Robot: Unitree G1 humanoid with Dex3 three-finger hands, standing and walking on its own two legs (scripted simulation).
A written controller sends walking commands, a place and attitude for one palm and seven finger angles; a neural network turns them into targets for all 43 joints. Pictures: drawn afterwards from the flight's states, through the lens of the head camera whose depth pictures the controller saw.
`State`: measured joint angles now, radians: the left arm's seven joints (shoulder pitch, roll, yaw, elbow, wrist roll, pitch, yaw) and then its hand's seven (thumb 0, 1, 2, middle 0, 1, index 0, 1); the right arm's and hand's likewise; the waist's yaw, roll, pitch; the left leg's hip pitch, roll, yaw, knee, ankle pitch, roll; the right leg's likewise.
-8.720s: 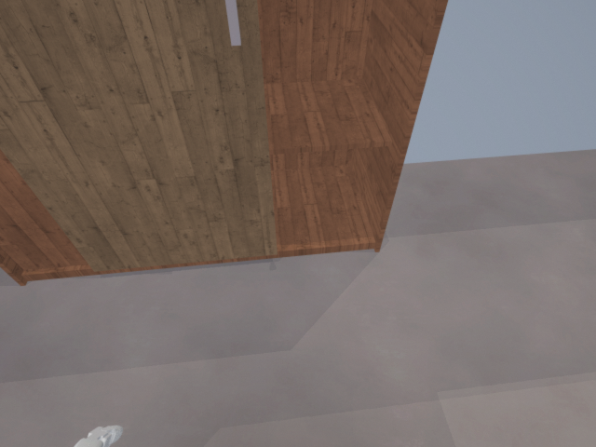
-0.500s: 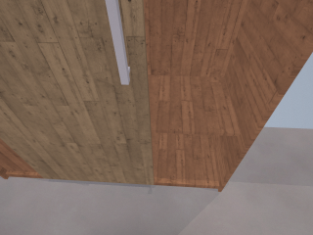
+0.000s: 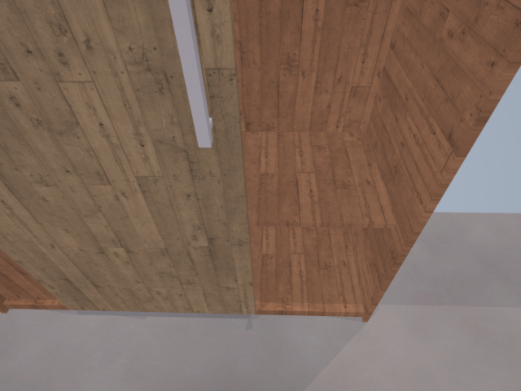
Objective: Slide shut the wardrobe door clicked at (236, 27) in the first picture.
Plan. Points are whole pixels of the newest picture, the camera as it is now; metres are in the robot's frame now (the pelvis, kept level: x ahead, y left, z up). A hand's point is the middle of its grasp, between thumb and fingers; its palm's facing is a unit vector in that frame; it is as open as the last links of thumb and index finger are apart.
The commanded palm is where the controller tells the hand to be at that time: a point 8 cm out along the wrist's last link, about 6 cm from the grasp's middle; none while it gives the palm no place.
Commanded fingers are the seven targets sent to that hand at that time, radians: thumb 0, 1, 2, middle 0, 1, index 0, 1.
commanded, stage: come to a stop and stand still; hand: left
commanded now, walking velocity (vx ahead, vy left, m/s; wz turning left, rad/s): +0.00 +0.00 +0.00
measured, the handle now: (196, 72) +0.49 +0.12 +0.26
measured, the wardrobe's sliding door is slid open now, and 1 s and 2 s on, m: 0.42 0.42 0.42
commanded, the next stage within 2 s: look again from close up in 0.70 s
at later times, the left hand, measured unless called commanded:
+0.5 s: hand out of the picture +0.02 +0.16 -0.17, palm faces +0.03 -0.98 -0.19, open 7.4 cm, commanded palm none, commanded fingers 0.00 0.90 0.90 -0.20 -0.30 -0.20 -0.30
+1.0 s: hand out of the picture +0.02 +0.16 -0.17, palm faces +0.03 -0.98 -0.18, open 7.4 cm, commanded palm none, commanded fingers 0.00 0.90 0.90 -0.20 -0.30 -0.20 -0.30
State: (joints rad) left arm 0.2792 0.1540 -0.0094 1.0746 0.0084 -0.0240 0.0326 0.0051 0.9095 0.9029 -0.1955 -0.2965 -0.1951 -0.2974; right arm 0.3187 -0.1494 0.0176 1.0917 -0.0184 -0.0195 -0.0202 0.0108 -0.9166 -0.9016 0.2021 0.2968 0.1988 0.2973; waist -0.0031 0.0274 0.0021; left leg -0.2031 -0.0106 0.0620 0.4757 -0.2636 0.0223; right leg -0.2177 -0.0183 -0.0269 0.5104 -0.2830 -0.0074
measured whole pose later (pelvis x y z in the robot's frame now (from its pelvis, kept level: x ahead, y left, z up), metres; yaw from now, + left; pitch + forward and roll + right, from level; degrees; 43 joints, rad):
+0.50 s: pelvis +0.02 +0.00 +0.00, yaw +0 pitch +0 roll +1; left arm 0.29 0.15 -0.01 1.11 0.01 -0.02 0.03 0.00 0.91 0.90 -0.20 -0.30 -0.20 -0.30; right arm 0.24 -0.17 0.02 1.13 -0.01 -0.03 -0.03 0.01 -0.91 -0.90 0.20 0.30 0.20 0.30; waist 0.01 0.00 0.02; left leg -0.15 0.00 0.06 0.43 -0.27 0.01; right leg -0.16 -0.01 -0.03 0.46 -0.29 -0.01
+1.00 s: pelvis +0.03 -0.01 +0.00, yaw +0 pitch +0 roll +0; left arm 0.30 0.15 -0.01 1.11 0.01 -0.02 0.03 0.00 0.91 0.90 -0.20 -0.30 -0.20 -0.30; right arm 0.27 -0.15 0.02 1.15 -0.01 -0.02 -0.03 0.01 -0.91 -0.90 0.20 0.30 0.20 0.30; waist 0.01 -0.01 0.02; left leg -0.14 0.00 0.05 0.41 -0.27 0.01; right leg -0.15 0.00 -0.04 0.44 -0.28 -0.02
